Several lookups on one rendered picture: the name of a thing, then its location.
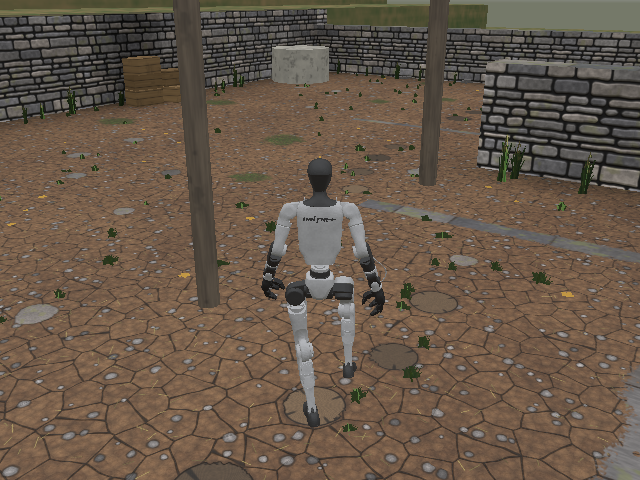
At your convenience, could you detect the right robot forearm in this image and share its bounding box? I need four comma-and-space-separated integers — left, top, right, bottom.
359, 242, 382, 292

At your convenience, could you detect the robot right shin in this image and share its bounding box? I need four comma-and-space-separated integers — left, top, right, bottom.
341, 303, 355, 366

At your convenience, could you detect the left robot hand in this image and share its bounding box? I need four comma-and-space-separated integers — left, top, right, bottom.
261, 277, 285, 300

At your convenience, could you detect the robot left upper arm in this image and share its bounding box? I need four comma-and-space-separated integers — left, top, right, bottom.
271, 202, 299, 257

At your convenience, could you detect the right robot foot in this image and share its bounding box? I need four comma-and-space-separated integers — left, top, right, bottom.
343, 362, 357, 378

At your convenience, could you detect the left robot forearm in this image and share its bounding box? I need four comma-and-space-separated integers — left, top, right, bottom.
263, 241, 282, 281

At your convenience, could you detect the robot right upper arm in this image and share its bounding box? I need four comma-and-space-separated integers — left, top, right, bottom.
341, 202, 369, 259

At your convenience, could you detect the right robot hand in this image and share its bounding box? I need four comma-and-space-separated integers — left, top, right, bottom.
362, 288, 385, 316

